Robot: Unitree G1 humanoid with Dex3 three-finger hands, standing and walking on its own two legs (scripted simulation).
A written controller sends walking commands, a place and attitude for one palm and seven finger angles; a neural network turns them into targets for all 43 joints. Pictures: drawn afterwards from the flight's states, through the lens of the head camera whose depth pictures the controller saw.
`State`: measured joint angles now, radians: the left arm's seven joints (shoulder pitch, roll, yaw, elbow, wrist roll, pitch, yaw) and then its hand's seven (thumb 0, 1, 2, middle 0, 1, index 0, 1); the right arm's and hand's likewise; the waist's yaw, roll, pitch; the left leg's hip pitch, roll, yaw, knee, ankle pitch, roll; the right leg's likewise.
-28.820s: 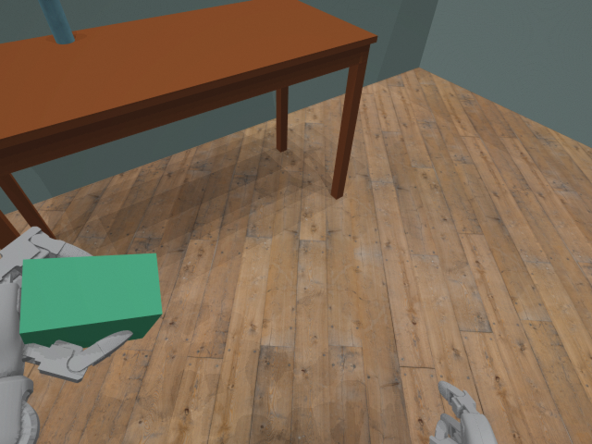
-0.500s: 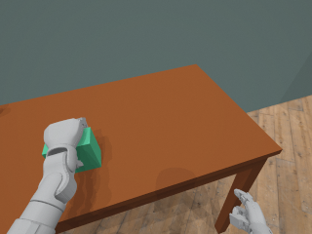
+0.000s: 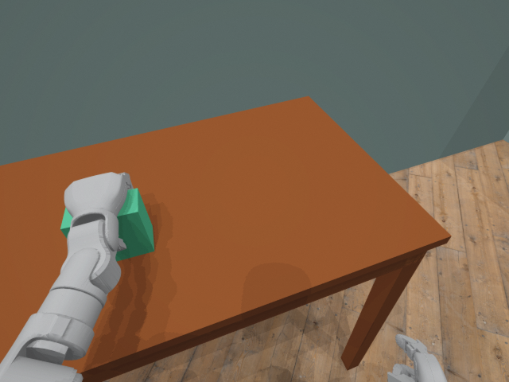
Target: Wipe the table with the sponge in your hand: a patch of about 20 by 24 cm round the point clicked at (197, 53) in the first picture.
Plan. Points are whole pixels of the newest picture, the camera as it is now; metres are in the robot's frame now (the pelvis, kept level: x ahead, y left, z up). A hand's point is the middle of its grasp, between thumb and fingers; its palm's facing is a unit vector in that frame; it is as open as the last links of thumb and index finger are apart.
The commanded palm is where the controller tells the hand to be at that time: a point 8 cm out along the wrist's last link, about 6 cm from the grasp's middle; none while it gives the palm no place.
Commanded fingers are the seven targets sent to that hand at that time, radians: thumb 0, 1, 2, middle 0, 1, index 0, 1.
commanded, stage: wipe forward along the middle lane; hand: left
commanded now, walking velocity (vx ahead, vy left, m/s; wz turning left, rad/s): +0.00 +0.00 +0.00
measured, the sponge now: (115, 234) +0.34 +0.29 +0.05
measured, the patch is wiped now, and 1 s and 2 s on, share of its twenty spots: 0.85 0.85 0.85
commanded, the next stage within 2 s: slide back across to the first lane in 0.66 s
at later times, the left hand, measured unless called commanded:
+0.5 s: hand (108, 195) +0.39 +0.31 +0.09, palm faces -0.08 -0.01 -1.00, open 10.0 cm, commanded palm +0.37 +0.31 +0.12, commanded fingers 0.00 0.10 1.30 -1.20 -1.60 -1.20 -1.60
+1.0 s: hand (102, 184) +0.42 +0.34 +0.10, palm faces -0.05 -0.02 -1.00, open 10.0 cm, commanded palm +0.39 +0.33 +0.14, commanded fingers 0.00 0.10 1.30 -1.20 -1.60 -1.20 -1.60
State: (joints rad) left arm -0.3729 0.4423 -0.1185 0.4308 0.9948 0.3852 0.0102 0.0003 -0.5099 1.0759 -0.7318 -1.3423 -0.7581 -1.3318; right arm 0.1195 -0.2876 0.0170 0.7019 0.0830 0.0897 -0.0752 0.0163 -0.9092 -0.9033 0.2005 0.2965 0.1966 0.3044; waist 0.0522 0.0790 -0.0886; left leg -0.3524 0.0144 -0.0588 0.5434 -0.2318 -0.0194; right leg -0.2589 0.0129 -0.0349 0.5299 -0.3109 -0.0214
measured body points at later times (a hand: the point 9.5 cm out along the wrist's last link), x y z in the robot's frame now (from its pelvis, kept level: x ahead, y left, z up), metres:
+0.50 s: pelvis +0.01 +0.01 +0.00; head +0.01 -0.01 +0.45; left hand +0.39 +0.31 +0.15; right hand +0.13 -0.26 -0.12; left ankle +0.03 +0.14 -0.73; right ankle -0.02 -0.11 -0.73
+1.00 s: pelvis +0.01 +0.03 +0.00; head +0.03 +0.02 +0.45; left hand +0.42 +0.33 +0.15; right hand +0.12 -0.24 -0.12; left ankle +0.03 +0.14 -0.73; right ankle -0.02 -0.11 -0.73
